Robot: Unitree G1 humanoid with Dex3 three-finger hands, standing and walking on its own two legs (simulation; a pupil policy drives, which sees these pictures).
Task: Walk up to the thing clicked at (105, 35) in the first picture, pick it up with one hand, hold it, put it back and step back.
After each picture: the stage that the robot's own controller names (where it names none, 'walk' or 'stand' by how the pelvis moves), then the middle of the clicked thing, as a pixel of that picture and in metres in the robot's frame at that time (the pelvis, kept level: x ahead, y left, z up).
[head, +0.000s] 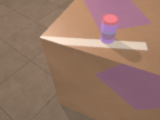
stand; (108, 29) +0.59 -0.09 +0.05
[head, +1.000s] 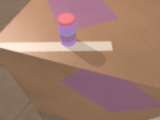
rise first; (67, 30) +0.52 +0.10 +0.08
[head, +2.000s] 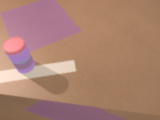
stand; (20, 56) +0.40 +0.23 +0.09
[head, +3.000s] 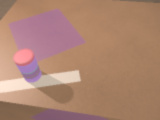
stand; (28, 66) +0.39 +0.22 +0.05
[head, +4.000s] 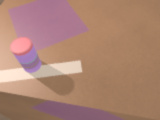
stand; (27, 55) +0.40 +0.22 +0.07
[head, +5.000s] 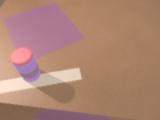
stand; (26, 65) +0.38 +0.21 +0.05
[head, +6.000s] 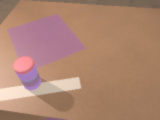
stand; (28, 73) +0.36 +0.22 +0.05
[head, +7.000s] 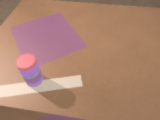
stand; (30, 70) +0.37 +0.21 +0.05
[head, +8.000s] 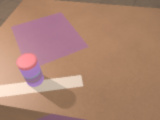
stand; (31, 70) +0.37 +0.21 +0.05
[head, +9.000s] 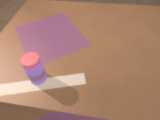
rise first; (34, 68) +0.38 +0.21 +0.05
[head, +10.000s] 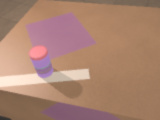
rise first; (41, 62) +0.41 +0.20 +0.06
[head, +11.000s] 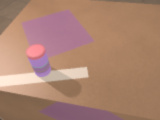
go down; (39, 61) +0.41 +0.20 +0.06
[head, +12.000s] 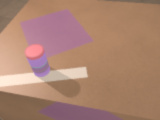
go down; (38, 61) +0.41 +0.20 +0.06
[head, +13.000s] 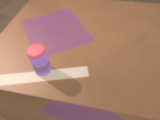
go down; (39, 60) +0.41 +0.20 +0.06
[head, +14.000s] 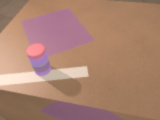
go down; (39, 60) +0.41 +0.20 +0.06
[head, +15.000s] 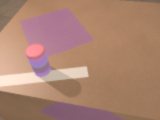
go down; (38, 60) +0.41 +0.20 +0.06
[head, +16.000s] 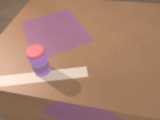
go down; (39, 60) +0.41 +0.20 +0.06
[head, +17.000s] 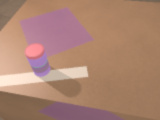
go down; (38, 60) +0.41 +0.20 +0.06
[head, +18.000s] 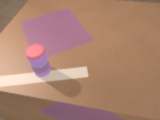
go down; (38, 61) +0.41 +0.20 +0.06
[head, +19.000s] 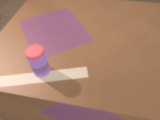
go down; (38, 61) +0.41 +0.20 +0.06
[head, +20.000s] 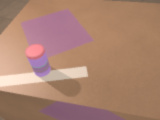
go down; (38, 61) +0.41 +0.20 +0.06
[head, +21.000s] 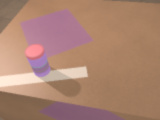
go down; (38, 61) +0.41 +0.20 +0.06
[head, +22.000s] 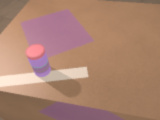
go down; (39, 61) +0.41 +0.20 +0.06
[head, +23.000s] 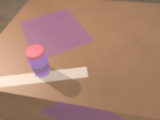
go down; (38, 61) +0.41 +0.20 +0.06
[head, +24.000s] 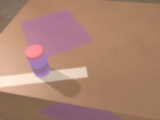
go down; (38, 61) +0.41 +0.20 +0.06
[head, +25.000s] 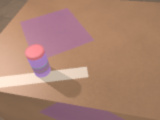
go down; (38, 61) +0.41 +0.20 +0.06
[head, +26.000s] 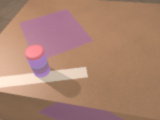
go down; (38, 61) +0.41 +0.20 +0.06
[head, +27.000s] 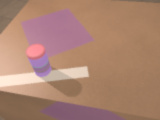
go down; (39, 61) +0.41 +0.20 +0.06
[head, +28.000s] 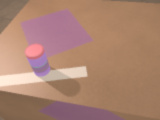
go down; (38, 60) +0.41 +0.21 +0.06
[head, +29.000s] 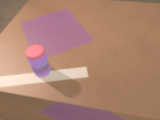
go down; (38, 61) +0.41 +0.20 +0.06
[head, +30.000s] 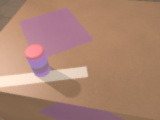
go down; (38, 61) +0.41 +0.20 +0.06
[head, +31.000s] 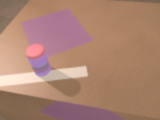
go down; (38, 60) +0.41 +0.21 +0.06
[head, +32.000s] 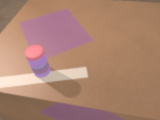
go down; (38, 61) +0.41 +0.20 +0.06
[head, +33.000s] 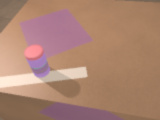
go down; (37, 61) +0.41 +0.21 +0.06
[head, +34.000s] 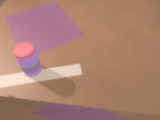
go down; (28, 60) +0.41 +0.19 +0.06
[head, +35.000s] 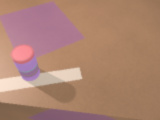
go down; (26, 63) +0.39 +0.19 +0.06
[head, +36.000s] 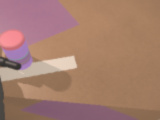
close in; (17, 51) +0.41 +0.20 +0.09
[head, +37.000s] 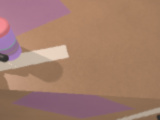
go down; (3, 40) +0.43 +0.21 +0.12
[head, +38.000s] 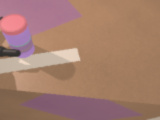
close; (19, 37) +0.43 +0.19 +0.12
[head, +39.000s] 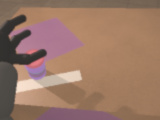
close; (35, 65) +0.40 +0.18 +0.10
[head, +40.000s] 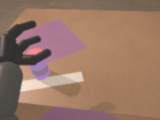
close; (38, 64) +0.42 +0.19 +0.06
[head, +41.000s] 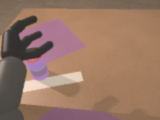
close; (37, 64) +0.42 +0.20 +0.06
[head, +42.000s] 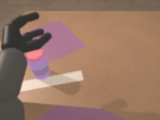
close; (38, 64) +0.43 +0.20 +0.07
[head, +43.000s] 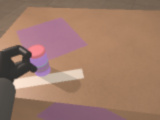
crouch; (39, 61) +0.44 +0.20 +0.07
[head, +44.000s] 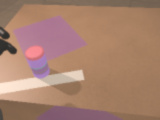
crouch; (38, 62) +0.42 +0.19 +0.06
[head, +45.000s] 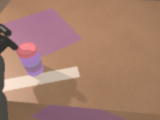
lower; (31, 59) +0.42 +0.19 +0.06
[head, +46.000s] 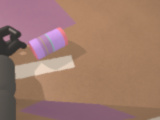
lower; (48, 43) +0.45 +0.11 +0.07
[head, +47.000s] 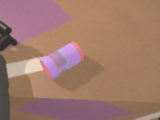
lower; (62, 60) +0.38 +0.05 +0.08
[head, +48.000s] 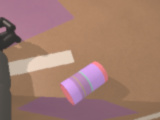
lower; (84, 82) +0.29 +0.00 +0.09
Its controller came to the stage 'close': yes
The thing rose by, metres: 0.01
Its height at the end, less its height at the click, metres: -0.03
